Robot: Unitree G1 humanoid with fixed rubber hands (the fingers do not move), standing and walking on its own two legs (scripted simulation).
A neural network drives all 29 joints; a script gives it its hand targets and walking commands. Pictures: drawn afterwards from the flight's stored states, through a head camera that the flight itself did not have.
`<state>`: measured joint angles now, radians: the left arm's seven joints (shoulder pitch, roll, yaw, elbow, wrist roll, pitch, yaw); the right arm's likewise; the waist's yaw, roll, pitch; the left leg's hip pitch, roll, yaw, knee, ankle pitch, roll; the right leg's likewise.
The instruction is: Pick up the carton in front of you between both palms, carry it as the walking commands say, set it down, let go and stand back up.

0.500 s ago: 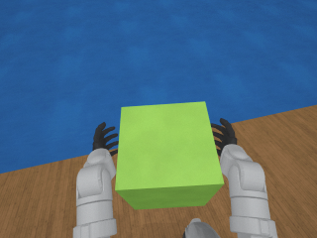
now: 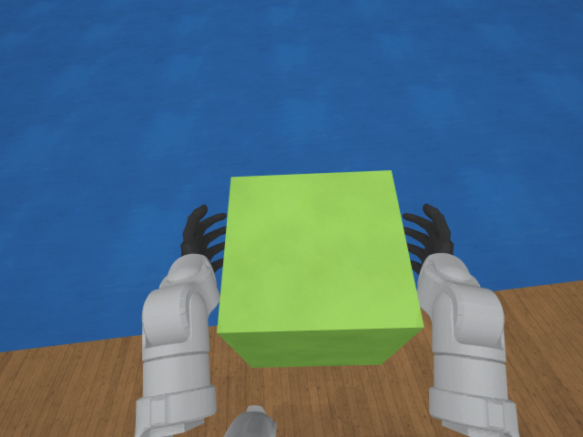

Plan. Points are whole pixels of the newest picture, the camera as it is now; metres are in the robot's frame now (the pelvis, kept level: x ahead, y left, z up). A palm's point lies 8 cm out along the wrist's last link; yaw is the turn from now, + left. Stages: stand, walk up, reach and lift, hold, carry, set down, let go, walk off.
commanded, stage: carry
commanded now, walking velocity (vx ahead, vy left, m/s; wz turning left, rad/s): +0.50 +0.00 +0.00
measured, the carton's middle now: (313, 280) +0.33 +0.01 +0.02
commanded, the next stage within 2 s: none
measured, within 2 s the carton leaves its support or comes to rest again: neither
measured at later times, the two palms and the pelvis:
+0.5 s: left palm (234, 159) +0.63 +0.18 -0.01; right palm (383, 164) +0.61 -0.12 +0.00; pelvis +0.31 +0.05 -0.06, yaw -1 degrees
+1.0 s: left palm (253, 89) +0.94 +0.18 -0.02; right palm (366, 86) +0.96 -0.12 -0.03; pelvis +0.63 +0.01 -0.11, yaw +0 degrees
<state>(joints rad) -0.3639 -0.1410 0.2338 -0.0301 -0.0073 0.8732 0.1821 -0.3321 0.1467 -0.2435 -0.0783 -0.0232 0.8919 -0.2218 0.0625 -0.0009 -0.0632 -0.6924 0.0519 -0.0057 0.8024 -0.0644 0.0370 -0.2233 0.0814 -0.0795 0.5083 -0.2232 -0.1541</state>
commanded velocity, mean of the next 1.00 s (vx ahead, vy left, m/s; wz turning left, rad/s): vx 0.50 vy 0.00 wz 0.00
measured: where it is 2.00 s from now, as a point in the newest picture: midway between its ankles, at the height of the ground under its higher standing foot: (309, 212)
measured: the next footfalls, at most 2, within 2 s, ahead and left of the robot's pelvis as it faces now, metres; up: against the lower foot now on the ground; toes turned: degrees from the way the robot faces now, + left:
left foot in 0.18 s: +0.28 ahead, +0.08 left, -0.06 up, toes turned +1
right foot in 0.72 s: +0.62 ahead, -0.02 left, -0.11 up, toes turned -2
